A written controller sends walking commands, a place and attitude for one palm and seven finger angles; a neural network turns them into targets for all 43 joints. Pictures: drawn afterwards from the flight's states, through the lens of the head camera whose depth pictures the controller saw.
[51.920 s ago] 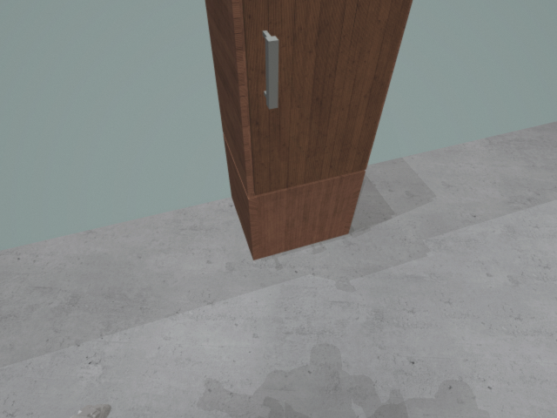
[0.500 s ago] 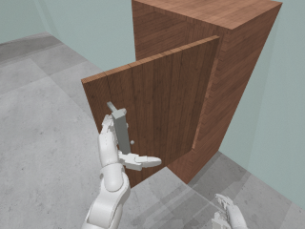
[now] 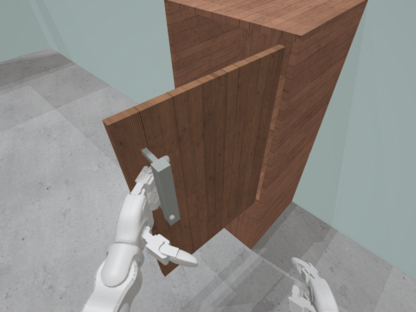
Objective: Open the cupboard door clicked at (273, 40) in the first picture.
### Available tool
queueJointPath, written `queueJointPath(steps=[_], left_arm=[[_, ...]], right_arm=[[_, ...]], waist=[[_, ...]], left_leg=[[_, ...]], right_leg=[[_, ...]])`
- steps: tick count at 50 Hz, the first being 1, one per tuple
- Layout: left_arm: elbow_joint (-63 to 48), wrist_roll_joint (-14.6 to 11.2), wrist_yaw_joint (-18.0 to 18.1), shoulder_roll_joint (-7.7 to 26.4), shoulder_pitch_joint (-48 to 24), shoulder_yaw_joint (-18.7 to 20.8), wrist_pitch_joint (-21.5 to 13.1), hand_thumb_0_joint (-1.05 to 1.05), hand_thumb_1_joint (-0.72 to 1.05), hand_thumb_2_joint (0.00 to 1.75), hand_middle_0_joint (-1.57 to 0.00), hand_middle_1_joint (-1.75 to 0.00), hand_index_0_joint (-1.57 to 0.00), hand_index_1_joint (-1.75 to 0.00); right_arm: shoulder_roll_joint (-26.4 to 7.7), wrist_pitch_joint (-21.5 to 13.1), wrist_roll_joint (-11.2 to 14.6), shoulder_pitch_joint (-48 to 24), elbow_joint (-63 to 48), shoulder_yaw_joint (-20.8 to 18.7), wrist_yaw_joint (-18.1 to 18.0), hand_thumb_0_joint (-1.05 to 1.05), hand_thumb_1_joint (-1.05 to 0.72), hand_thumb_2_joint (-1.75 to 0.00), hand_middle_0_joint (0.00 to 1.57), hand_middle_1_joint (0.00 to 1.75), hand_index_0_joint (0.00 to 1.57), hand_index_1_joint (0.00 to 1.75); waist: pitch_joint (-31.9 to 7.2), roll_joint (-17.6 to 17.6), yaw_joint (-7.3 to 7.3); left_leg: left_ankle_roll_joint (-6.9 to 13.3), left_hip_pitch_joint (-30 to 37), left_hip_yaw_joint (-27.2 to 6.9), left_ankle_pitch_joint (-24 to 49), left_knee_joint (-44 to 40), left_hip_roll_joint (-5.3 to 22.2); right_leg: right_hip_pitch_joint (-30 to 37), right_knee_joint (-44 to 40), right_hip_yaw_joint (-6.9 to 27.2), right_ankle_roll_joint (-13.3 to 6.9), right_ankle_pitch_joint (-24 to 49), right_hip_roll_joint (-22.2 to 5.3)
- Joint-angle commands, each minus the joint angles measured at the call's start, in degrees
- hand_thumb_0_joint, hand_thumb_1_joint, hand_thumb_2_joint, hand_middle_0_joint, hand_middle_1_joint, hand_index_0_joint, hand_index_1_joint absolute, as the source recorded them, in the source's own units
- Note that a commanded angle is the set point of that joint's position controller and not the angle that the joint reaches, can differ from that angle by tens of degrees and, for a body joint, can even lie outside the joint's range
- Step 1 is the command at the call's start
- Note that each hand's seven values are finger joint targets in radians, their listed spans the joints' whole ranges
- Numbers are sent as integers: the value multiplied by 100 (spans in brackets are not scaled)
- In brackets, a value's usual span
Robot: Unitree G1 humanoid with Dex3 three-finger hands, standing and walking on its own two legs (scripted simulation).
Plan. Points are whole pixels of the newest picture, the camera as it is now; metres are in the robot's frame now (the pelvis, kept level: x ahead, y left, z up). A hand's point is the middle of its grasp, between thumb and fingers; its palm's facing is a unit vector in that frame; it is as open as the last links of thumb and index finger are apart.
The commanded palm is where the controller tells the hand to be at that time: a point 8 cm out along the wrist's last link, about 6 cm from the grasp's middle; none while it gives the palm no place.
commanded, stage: slide the hand sideways off the handle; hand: left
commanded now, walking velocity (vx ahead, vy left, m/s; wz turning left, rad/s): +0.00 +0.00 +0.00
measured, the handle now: (160, 187) +0.31 +0.12 +0.11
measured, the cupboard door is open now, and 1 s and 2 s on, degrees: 84 84 84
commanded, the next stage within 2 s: draw the hand back to the body in 0.70 s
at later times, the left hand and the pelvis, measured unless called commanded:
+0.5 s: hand (138, 247) +0.20 +0.13 +0.10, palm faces +0.05 -1.00 -0.06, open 16.3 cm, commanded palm +0.15 +0.19 +0.10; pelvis +0.01 -0.03 -0.01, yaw +1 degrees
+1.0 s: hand (108, 253) +0.18 +0.17 +0.11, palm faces +0.06 -1.00 -0.07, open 16.3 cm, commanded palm +0.14 +0.23 +0.12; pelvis +0.01 +0.00 -0.01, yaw +2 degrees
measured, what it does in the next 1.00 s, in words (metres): stands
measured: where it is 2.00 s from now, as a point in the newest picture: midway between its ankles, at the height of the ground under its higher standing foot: outside the picture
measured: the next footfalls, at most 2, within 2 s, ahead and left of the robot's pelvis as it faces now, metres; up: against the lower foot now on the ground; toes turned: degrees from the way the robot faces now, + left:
none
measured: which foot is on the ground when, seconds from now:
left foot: down 0.00-1.00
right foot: down 0.00-1.00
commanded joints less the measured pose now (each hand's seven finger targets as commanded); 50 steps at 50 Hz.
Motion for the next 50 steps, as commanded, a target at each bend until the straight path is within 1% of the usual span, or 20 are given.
queueJointPath(steps=[1, 5, 8, 10, 12, 14, 16, 18, 19, 21, 24, 27, 29, 30, 32, 36, 40, 44, 46, 50], left_arm=[[-1651, -87, -8, 334, -129, 595, -432, 0, -50, 30, -15, -30, -15, -30], [-1914, -185, -158, 472, 193, 744, -617, 0, -50, 30, -15, -30, -15, -30], [-2027, -293, -307, 616, 405, 894, -779, 0, -50, 30, -15, -30, -15, -30], [-2044, -344, -441, 598, 561, 848, -876, 0, -50, 30, -15, -30, -15, -30], [-2148, -405, -545, 768, 654, 1027, -978, 0, -50, 30, -15, -30, -15, -30], [-2035, -486, -683, 949, 915, 1272, -1044, 0, -50, 30, -15, -30, -15, -30], [-2076, -578, -821, 960, 859, 1304, -1105, 0, -50, 30, -15, -30, -15, -30], [-2042, -683, -927, 992, 1133, 1446, -1161, 0, -50, 30, -15, -30, -15, -30], [-2003, -722, -970, 1067, 1287, 1536, -1191, 0, -50, 30, -15, -30, -15, -30], [-1987, -820, -1067, 1121, 1328, 1644, -1238, 0, -50, 30, -15, -30, -15, -30], [-2004, -896, -1165, 1212, 1595, 1808, -1281, 0, -50, 30, -15, -30, -15, -30], [-2102, -983, -1290, 1177, 1623, 1790, -1363, 0, -50, 30, -15, -30, -15, -30], [-1994, -1035, -1335, 1367, 1631, 2024, -1388, 0, -50, 30, -15, -30, -15, -30], [-2007, -1067, -1389, 1324, 1591, 1988, -1411, 0, -50, 30, -15, -30, -15, -30], [-1994, -1120, -1463, 1443, 1768, 2186, -1455, 0, -50, 30, -15, -30, -15, -30], [-2097, -1197, -1624, 1178, 1551, 1798, -1514, 0, -50, 30, -15, -30, -15, -30], [-2111, -1093, -1548, 1176, 1522, 1693, -1466, 0, -50, 30, -15, -30, -15, -30], [-2177, -1014, -1350, 1540, 1558, 2148, -1293, 0, -50, 30, -15, -30, -15, -30], [-2313, -1040, -1360, 1407, 1551, 2059, -1218, 0, -50, 30, -15, -30, -15, -30], [-2289, -1120, -1410, 1350, 1452, 2043, -1028, 0, -50, 30, -15, -30, -15, -30]], right_arm=[[-535, -341, 20, -896, -1103, -261, -30, 0, -90, -90, 20, 30, 20, 30], [-561, -466, 32, -772, -1113, -299, -62, 0, -90, -90, 20, 30, 20, 30], [-604, -617, 37, -645, -1096, -341, -106, 0, -90, -90, 20, 30, 20, 30], [-625, -713, 51, -604, -1088, -346, -122, 0, -90, -90, 20, 30, 20, 30], [-650, -817, 46, -532, -1082, -366, -149, 0, -90, -90, 20, 30, 20, 30], [-677, -898, 59, -483, -1023, -391, -174, 0, -90, -90, 20, 30, 20, 30], [-694, -990, 74, -473, -1033, -389, -192, 0, -90, -90, 20, 30, 20, 30], [-698, -1083, 74, -422, -1023, -394, -201, 0, -90, -90, 20, 30, 20, 30], [-715, -1119, 91, -433, -1004, -411, -200, 0, -90, -90, 20, 30, 20, 30], [-735, -1183, 95, -414, -1007, -411, -208, 0, -90, -90, 20, 30, 20, 30], [-744, -1259, 103, -413, -991, -428, -213, 0, -90, -90, 20, 30, 20, 30], [-767, -1353, 112, -404, -1022, -438, -224, 0, -90, -90, 20, 30, 20, 30], [-780, -1390, 116, -390, -953, -456, -250, 0, -90, -90, 20, 30, 20, 30], [-789, -1422, 121, -393, -965, -455, -258, 0, -90, -90, 20, 30, 20, 30], [-790, -1485, 135, -394, -928, -480, -270, 0, -90, -90, 20, 30, 20, 30], [-836, -1631, 162, -406, -945, -447, -266, 0, -90, -90, 20, 30, 20, 30], [-836, -1740, 165, -404, -941, -439, -268, 0, -90, -90, 20, 30, 20, 30], [-795, -1707, 159, -431, -878, -444, -285, 0, -90, -90, 20, 30, 20, 30], [-773, -1681, 169, -462, -932, -401, -275, 0, -90, -90, 20, 30, 20, 30], [-794, -1677, 201, -491, -907, -366, -286, 0, -90, -90, 20, 30, 20, 30]], waist=[[-668, -297, 163], [-610, -196, 84], [-651, -380, 32], [-593, -280, -8], [-751, -355, 11], [-678, -325, 27], [-638, -261, -11], [-748, -351, 42], [-714, -255, 58], [-659, -429, 49], [-699, -309, 92], [-649, -338, 63], [-585, -366, 65], [-588, -399, 43], [-715, -246, 102], [-593, -210, 3], [-537, -153, 33], [-680, -84, 152], [-688, 53, 157], [-514, -35, 122]], left_leg=[[-67, -355, -283, 752, -642, 129], [-39, -401, -251, 698, -507, 108], [-7, -475, -252, 708, -347, 89], [6, -527, -266, 696, -278, 68], [13, -587, -278, 735, -188, 49], [9, -696, -282, 761, -87, 41], [3, -779, -279, 701, -19, 28], [-6, -850, -298, 724, 42, 17], [-13, -877, -302, 748, 90, 16], [-17, -983, -323, 685, 109, 19], [-25, -1030, -342, 706, 201, 10], [-16, -1064, -349, 664, 241, 5], [-24, -1142, -379, 606, 315, 9], [-21, -1151, -383, 553, 324, 7], [-27, -1112, -396, 642, 349, 8], [-11, -1078, -433, 581, 310, 9], [-13, -1089, -476, 417, 238, 26], [-24, -1053, -499, 473, 119, 38], [-38, -981, -488, 560, 25, 44], [-53, -891, -538, 591, -103, 80]], right_leg=[[660, -562, 193, -21, 510, -8], [577, -598, 273, 8, 461, -12], [534, -609, 363, 58, 493, -19], [456, -600, 406, 62, 486, -32], [510, -548, 448, 81, 542, -46], [520, -568, 543, 78, 554, -71], [434, -573, 605, 109, 475, -104], [517, -548, 657, 130, 532, -133], [515, -548, 685, 116, 529, -138], [467, -532, 707, 159, 521, -158], [470, -498, 738, 149, 500, -175], [335, -457, 691, 167, 434, -162], [290, -514, 774, 167, 277, -187], [255, -524, 802, 186, 184, -202], [290, -462, 754, 156, 265, -189], [68, -389, 554, 127, 120, -108], [-48, -326, 423, 89, -184, -72], [119, -266, 324, 55, -93, -36], [171, -221, 226, 57, 128, -19], [146, -255, 96, 63, 221, 41]])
